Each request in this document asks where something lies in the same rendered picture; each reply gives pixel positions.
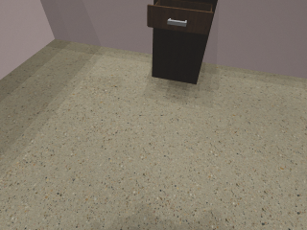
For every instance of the handle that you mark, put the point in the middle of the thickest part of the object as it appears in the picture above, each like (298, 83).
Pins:
(176, 22)

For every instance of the cabinet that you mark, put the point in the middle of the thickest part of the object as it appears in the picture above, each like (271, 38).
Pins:
(177, 56)

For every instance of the drawer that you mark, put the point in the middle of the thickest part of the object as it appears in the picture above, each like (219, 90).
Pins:
(198, 16)

